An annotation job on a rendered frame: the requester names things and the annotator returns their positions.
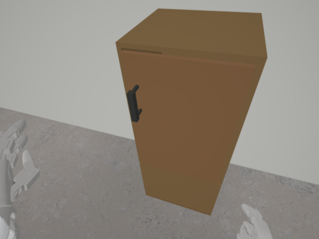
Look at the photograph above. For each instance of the cupboard door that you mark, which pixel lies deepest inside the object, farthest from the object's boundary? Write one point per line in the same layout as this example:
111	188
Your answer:
190	110

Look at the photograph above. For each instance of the right robot hand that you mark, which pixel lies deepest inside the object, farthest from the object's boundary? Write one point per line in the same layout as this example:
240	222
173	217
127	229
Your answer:
259	230

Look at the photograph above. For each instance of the robot left forearm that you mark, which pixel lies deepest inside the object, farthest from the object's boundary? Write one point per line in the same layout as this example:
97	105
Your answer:
8	226

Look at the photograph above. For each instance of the handle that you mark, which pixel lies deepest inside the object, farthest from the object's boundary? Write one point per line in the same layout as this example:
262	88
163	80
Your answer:
132	101

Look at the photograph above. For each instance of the left robot hand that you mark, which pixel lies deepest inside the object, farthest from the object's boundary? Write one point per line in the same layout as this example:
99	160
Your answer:
9	150

